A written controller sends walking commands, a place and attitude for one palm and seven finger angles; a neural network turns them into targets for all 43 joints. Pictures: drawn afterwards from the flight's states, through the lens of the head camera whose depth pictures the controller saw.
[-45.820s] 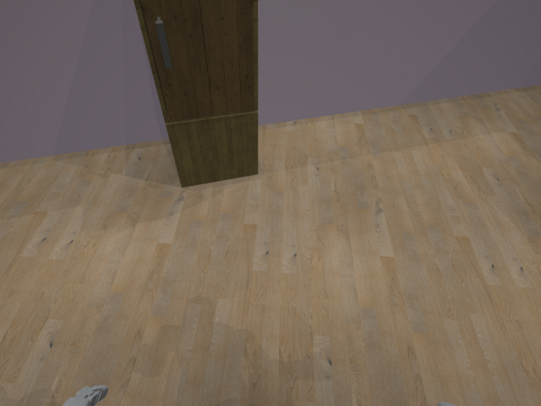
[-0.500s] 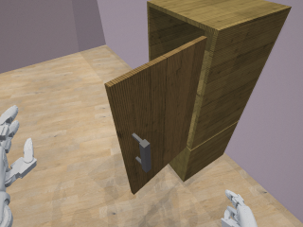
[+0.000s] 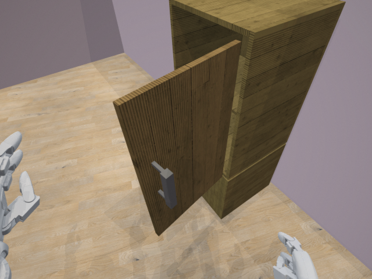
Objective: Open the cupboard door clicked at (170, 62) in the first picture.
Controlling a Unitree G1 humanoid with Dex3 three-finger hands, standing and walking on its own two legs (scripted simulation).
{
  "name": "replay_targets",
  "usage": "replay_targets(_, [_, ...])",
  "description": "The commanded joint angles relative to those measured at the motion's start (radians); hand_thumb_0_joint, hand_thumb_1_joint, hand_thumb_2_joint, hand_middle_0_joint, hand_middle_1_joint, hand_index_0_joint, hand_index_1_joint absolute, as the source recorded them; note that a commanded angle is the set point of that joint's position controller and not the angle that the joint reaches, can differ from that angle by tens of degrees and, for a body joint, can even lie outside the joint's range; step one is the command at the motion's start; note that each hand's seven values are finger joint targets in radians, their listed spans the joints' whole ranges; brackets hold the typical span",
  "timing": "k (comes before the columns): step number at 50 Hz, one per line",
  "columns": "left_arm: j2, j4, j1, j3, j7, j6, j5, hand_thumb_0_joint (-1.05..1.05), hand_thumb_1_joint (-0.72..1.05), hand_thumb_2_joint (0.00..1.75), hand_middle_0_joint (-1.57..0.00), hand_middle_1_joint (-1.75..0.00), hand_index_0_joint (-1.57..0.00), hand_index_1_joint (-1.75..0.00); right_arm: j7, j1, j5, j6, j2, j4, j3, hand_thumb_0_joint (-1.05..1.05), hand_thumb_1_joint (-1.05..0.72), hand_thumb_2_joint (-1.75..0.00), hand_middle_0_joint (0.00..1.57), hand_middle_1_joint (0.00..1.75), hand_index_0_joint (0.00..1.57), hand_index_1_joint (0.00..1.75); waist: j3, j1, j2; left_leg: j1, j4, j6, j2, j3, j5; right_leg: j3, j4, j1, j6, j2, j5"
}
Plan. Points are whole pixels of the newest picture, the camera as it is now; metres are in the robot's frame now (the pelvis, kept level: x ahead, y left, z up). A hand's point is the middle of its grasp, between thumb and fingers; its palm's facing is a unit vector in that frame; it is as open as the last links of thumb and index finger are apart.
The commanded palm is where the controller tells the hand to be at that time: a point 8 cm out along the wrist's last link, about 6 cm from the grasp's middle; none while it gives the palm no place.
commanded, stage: step back with the hand held close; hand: left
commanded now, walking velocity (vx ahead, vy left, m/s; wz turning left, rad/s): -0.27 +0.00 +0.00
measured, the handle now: (163, 185) +0.35 +0.10 -0.03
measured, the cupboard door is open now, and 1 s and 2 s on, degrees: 100 100 100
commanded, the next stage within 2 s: stop stepping back and stand still in 0.90 s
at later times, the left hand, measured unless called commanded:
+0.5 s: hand out of the picture +0.13 +0.29 +0.15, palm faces +0.36 -0.79 -0.50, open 7.4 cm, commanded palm +0.07 +0.33 +0.17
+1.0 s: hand out of the picture +0.01 +0.33 +0.16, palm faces +0.49 -0.75 -0.44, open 7.4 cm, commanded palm -0.07 +0.36 +0.17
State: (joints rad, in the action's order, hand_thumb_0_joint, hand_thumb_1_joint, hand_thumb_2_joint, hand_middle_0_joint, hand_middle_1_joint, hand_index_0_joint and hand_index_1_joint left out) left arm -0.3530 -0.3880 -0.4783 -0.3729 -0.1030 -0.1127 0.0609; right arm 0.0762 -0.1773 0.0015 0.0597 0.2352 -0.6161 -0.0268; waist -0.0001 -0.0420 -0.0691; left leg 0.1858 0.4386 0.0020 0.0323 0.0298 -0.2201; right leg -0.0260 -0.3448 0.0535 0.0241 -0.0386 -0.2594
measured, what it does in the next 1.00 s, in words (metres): walks backwards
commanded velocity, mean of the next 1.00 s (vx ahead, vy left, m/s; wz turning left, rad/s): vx -0.30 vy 0.00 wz -0.02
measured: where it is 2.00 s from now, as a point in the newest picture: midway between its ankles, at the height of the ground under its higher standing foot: outside the picture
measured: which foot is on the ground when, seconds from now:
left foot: down 0.00-1.00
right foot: down 0.00-0.92, up 0.94-1.00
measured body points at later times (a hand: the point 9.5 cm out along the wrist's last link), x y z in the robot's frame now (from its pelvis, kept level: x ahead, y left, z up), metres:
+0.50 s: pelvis -0.07 +0.03 -0.01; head -0.06 +0.04 +0.44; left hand +0.11 +0.33 +0.18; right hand +0.10 -0.21 -0.08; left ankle +0.01 +0.12 -0.74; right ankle -0.04 -0.10 -0.74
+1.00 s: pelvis -0.19 +0.05 -0.02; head -0.19 +0.07 +0.43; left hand -0.02 +0.37 +0.19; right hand +0.01 -0.18 -0.08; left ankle -0.02 +0.12 -0.74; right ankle -0.19 -0.09 -0.70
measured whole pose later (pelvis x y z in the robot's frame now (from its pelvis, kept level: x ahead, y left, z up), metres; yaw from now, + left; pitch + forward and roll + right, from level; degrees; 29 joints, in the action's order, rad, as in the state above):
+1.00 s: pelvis -0.19 +0.05 -0.02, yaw +4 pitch -3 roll -6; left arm -0.45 -0.44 -0.42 -0.45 -0.13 -0.23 0.02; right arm 0.08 -0.15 -0.01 0.09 0.21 -0.60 0.01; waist -0.06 0.01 -0.06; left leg 0.46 0.49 0.09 0.04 0.04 -0.04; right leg 0.03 -0.86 0.34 -0.01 -0.13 -0.38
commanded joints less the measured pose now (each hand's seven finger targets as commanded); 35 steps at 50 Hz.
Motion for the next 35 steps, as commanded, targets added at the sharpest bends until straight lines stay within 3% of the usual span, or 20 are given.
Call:
replay_targets(1, [-0.208,-0.205,0.009,-0.118,-0.017,-0.086,-0.005,0.0,0.9,0.9,-0.2,-0.3,-0.2,-0.3,0.016,0.114,-0.001,0.013,0.114,0.179,0.063,0.0,-0.9,-0.9,0.2,0.3,0.2,0.3,0.104,0.03,0.04,-0.118,0.018,0.032,0.009,0.006,0.284,0.066,0.036,0.139,-0.035,0.104,0.479])
replay_targets(4, [-0.219,-0.198,-0.03,-0.129,-0.022,-0.083,-0.001,0.0,0.9,0.9,-0.2,-0.3,-0.2,-0.3,0.021,0.11,0.004,-0.008,0.116,0.192,0.069,0.0,-0.9,-0.9,0.2,0.3,0.2,0.3,0.145,0.031,0.025,-0.126,0.018,0.03,0.021,0.005,0.38,0.049,0.007,0.126,-0.042,0.095,0.513])
replay_targets(8, [-0.255,-0.228,-0.056,-0.167,-0.029,-0.085,0.005,0.0,0.9,0.9,-0.2,-0.3,-0.2,-0.3,0.024,0.112,0.012,-0.033,0.111,0.214,0.076,0.0,-0.9,-0.9,0.2,0.3,0.2,0.3,0.185,0.032,0.093,-0.122,0.02,0.029,0.032,0.008,0.418,0.044,-0.021,0.116,-0.047,0.084,0.538])
replay_targets(15, [-0.265,-0.305,-0.086,-0.17,-0.045,-0.09,0.005,0.0,0.9,0.9,-0.2,-0.3,-0.2,-0.3,0.027,0.108,0.012,-0.039,0.116,0.238,0.077,0.0,-0.9,-0.9,0.2,0.3,0.2,0.3,0.175,0.032,0.007,-0.036,-0.009,0.028,0.037,-0.011,0.341,0.044,-0.047,0.111,-0.045,0.062,0.413])
replay_targets(18, [-0.265,-0.306,-0.09,-0.173,-0.053,-0.104,0.001,0.0,0.9,0.9,-0.2,-0.3,-0.2,-0.3,0.024,0.096,0.011,-0.028,0.122,0.235,0.077,0.0,-0.9,-0.9,0.2,0.3,0.2,0.3,0.13,0.036,-0.024,0.046,-0.052,0.032,0.047,-0.03,0.164,0.043,-0.043,0.118,-0.044,0.045,0.266])
replay_targets(23, [-0.252,-0.291,-0.071,-0.182,-0.061,-0.137,-0.019,0.0,0.9,0.9,-0.2,-0.3,-0.2,-0.3,0.023,0.088,0.01,-0.005,0.137,0.24,0.076,0.0,-0.9,-0.9,0.2,0.3,0.2,0.3,0.042,0.041,-0.065,0.296,-0.159,0.06,0.08,-0.096,-0.264,0.045,-0.093,0.044,-0.046,0.01,0.054])
replay_targets(27, [-0.232,-0.295,-0.046,-0.195,-0.059,-0.159,-0.043,0.0,0.9,0.9,-0.2,-0.3,-0.2,-0.3,0.022,0.093,0.009,0.03,0.149,0.244,0.08,0.0,-0.9,-0.9,0.2,0.3,0.2,0.3,0.048,0.025,-0.145,0.558,-0.284,0.106,0.172,-0.2,-0.541,0.01,-0.317,-0.142,-0.057,-0.049,0.038])
replay_targets(29, [-0.24,-0.3,-0.029,-0.207,-0.056,-0.166,-0.05,0.0,0.9,0.9,-0.2,-0.3,-0.2,-0.3,0.022,0.09,0.003,0.046,0.148,0.239,0.085,0.0,-0.9,-0.9,0.2,0.3,0.2,0.3,0.06,0.02,-0.159,0.618,-0.29,0.122,0.194,-0.222,-0.577,0.012,-0.381,-0.179,-0.054,-0.06,0.041])
replay_targets(32, [-0.24,-0.332,-0.042,-0.203,-0.051,-0.17,-0.038,0.0,0.9,0.9,-0.2,-0.3,-0.2,-0.3,0.012,0.084,-0.003,0.068,0.132,0.224,0.084,0.0,-0.9,-0.9,0.2,0.3,0.2,0.3,0.054,0.028,-0.064,0.508,-0.189,0.099,0.15,-0.179,-0.475,0.059,-0.278,-0.047,-0.025,-0.038,-0.01])
replay_targets(34, [-0.263,-0.37,-0.049,-0.213,-0.054,-0.181,-0.022,0.0,0.9,0.9,-0.2,-0.3,-0.2,-0.3,0.01,0.073,-0.005,0.081,0.123,0.211,0.088,0.0,-0.9,-0.9,0.2,0.3,0.2,0.3,0.077,0.041,0.007,0.3,-0.057,0.049,0.062,-0.095,-0.336,0.155,-0.106,0.155,0.011,0.017,-0.038])
replay_targets(35, [-0.256,-0.367,-0.059,-0.194,-0.059,-0.187,-0.008,0.0,0.9,0.9,-0.2,-0.3,-0.2,-0.3,0.006,0.058,-0.005,0.084,0.1,0.194,0.079,0.0,-0.9,-0.9,0.2,0.3,0.2,0.3,0.096,0.051,0.068,0.149,0.037,0.02,0.019,-0.051,-0.174,0.213,-0.03,0.279,0.038,0.079,0.033])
